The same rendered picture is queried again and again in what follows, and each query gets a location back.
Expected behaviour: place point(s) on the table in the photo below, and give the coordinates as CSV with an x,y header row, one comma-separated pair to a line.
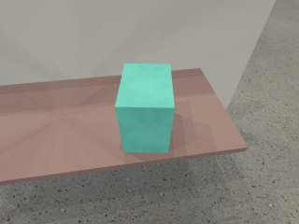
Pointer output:
x,y
60,128

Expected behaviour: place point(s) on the carton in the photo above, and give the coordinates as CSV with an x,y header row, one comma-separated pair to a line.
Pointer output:
x,y
145,107

